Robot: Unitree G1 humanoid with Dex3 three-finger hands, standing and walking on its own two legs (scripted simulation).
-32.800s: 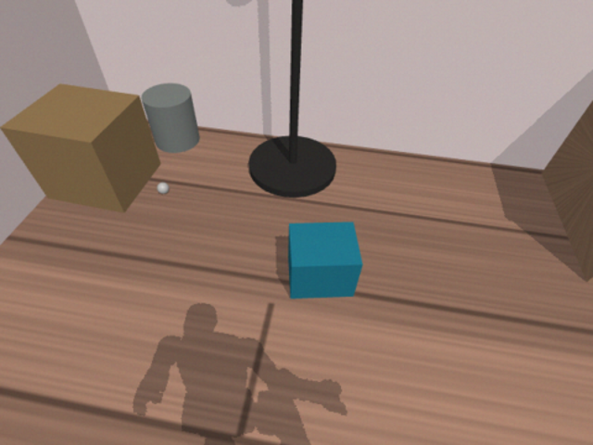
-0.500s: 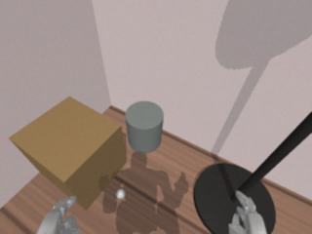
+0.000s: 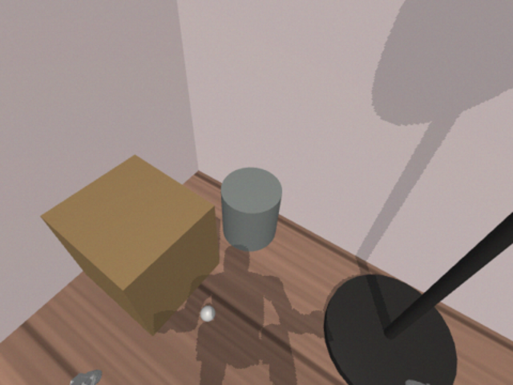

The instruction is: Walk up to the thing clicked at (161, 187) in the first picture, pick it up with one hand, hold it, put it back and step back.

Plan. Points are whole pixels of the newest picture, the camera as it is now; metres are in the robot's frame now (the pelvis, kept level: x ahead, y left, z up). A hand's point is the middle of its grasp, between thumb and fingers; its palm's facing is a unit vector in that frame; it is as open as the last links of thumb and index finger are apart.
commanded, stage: stand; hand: left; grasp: from above
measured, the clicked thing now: (207, 313) +0.48 +0.17 -0.72
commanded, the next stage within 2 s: none
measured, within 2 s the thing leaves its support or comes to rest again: neither
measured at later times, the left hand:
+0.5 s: hand out of the picture +0.01 +0.25 -0.13, palm faces +0.05 -0.94 -0.34, open 7.4 cm
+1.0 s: hand out of the picture +0.03 +0.22 -0.13, palm faces +0.02 -0.94 -0.33, open 7.4 cm
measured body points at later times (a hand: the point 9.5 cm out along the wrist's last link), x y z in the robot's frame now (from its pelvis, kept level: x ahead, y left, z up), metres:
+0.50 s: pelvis -0.02 +0.00 +0.03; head -0.03 +0.00 +0.48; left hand +0.01 +0.29 -0.11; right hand +0.05 -0.28 -0.11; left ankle +0.01 +0.12 -0.71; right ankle +0.01 -0.14 -0.71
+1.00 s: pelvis -0.02 -0.02 +0.03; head -0.02 -0.02 +0.48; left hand +0.03 +0.27 -0.11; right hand +0.04 -0.31 -0.11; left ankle +0.01 +0.12 -0.71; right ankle +0.01 -0.15 -0.71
